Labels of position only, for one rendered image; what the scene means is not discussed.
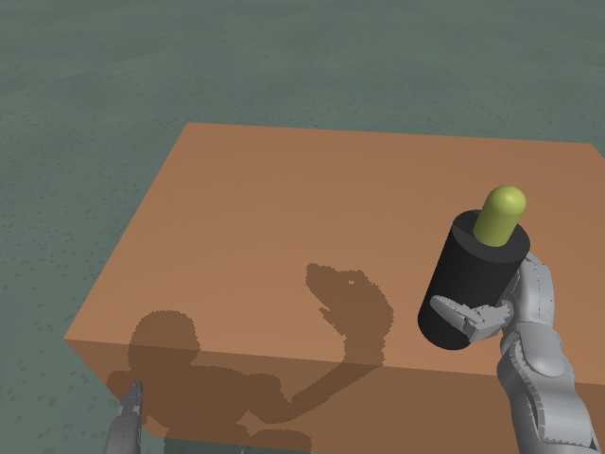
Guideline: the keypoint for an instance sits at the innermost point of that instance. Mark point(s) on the left robot hand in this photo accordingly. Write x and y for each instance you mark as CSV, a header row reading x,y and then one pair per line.
x,y
124,436

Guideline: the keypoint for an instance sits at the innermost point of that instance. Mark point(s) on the bottle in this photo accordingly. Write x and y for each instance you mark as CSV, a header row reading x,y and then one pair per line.
x,y
482,252

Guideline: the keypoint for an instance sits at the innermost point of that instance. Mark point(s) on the right robot arm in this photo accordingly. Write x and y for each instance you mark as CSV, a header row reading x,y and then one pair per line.
x,y
547,414

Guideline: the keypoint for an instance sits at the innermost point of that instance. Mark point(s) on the right robot hand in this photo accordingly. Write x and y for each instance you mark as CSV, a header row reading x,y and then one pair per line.
x,y
529,297

